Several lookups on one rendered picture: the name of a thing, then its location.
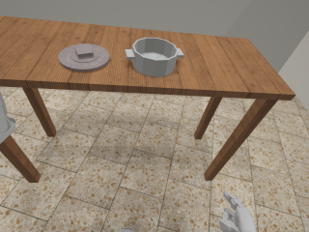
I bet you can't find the knob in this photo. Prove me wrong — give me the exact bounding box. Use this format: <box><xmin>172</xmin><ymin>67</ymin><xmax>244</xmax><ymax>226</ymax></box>
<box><xmin>74</xmin><ymin>45</ymin><xmax>94</xmax><ymax>58</ymax></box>

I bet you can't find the lid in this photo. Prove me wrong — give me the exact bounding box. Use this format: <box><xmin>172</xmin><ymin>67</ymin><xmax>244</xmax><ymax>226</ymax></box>
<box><xmin>58</xmin><ymin>43</ymin><xmax>110</xmax><ymax>72</ymax></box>

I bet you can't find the pot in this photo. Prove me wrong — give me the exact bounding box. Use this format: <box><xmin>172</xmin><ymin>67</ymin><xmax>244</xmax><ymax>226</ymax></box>
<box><xmin>125</xmin><ymin>37</ymin><xmax>184</xmax><ymax>77</ymax></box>

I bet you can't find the left robot hand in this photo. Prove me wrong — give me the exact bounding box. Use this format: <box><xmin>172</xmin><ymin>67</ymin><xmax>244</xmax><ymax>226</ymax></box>
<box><xmin>0</xmin><ymin>92</ymin><xmax>16</xmax><ymax>144</ymax></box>

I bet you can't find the table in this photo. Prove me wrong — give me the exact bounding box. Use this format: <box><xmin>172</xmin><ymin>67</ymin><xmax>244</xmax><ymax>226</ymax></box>
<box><xmin>0</xmin><ymin>15</ymin><xmax>295</xmax><ymax>183</ymax></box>

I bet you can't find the right robot hand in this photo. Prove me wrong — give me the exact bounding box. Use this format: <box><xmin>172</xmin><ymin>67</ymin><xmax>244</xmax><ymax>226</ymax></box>
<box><xmin>219</xmin><ymin>190</ymin><xmax>257</xmax><ymax>232</ymax></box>

